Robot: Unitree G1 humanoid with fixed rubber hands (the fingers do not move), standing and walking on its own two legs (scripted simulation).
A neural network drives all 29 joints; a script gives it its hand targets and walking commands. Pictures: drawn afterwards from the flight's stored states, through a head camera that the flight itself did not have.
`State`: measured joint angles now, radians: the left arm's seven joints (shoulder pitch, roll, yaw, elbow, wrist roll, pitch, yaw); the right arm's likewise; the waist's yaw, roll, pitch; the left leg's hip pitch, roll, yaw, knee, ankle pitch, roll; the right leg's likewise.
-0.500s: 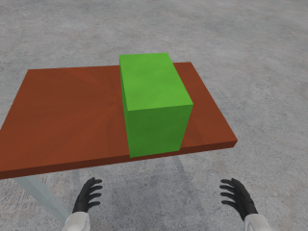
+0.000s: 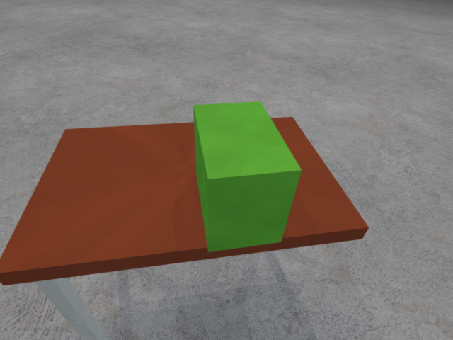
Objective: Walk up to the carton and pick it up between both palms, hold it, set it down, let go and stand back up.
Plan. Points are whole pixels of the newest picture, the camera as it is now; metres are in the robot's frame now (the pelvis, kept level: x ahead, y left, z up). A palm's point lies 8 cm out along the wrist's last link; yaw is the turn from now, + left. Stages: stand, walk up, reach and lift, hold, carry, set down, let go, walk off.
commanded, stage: stand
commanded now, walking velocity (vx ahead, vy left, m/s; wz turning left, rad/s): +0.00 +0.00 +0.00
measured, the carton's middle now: (236, 172) +0.47 +0.00 +0.06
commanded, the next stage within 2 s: none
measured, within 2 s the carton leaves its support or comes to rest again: neither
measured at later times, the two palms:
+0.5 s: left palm out of the picture -0.02 +0.29 -0.13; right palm out of the picture +0.02 -0.26 -0.10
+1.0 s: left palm out of the picture -0.04 +0.30 -0.12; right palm out of the picture +0.00 -0.27 -0.11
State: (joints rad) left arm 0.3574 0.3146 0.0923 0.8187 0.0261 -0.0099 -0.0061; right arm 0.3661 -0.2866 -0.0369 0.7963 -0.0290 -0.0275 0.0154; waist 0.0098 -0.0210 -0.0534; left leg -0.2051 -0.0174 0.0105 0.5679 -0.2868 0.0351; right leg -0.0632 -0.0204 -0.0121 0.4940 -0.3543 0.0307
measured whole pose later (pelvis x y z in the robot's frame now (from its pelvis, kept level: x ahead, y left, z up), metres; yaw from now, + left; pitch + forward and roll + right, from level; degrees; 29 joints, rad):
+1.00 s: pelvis -0.04 +0.01 +0.01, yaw +2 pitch -5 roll +0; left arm 0.31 0.32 0.04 1.03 0.01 -0.02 0.01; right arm 0.26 -0.30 -0.03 0.98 0.00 -0.01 0.00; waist 0.00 -0.01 0.06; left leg -0.19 -0.06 -0.01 0.42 -0.13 0.05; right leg -0.08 -0.05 -0.01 0.42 -0.25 0.05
